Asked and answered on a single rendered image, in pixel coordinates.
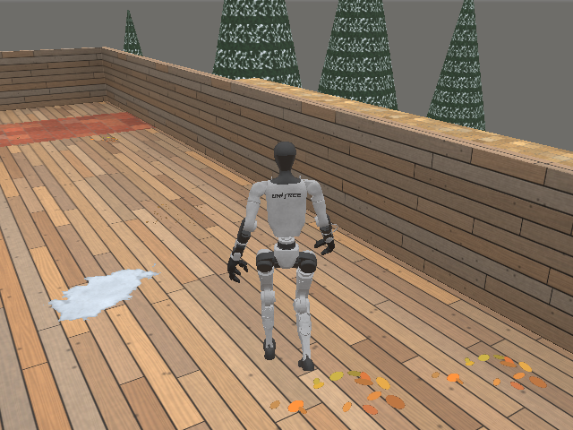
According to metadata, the robot right hand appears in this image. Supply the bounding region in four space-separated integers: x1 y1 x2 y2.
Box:
314 239 335 255

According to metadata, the left robot upper arm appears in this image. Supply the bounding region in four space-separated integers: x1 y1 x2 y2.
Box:
243 181 268 232

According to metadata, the right robot upper arm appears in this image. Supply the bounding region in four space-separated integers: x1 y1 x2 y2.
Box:
304 179 329 228

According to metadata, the robot torso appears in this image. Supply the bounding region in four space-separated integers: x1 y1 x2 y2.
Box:
265 176 307 269

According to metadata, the robot left forearm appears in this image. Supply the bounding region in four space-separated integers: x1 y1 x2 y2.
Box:
230 218 251 261

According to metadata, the left robot thigh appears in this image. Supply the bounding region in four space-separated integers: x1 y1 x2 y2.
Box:
256 249 276 306

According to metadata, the robot left hand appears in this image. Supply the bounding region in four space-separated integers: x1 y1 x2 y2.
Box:
227 257 248 283

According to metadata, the robot right forearm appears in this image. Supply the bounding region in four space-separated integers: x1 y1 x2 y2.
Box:
320 213 334 243

